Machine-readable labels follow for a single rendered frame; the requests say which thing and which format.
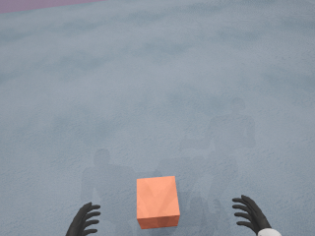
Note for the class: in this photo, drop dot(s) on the robot left hand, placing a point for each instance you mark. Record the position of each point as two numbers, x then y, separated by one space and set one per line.
79 223

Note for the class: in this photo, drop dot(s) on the carton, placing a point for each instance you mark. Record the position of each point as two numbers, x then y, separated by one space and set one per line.
157 202

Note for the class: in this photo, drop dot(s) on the robot right hand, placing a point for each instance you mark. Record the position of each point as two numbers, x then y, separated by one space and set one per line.
258 221

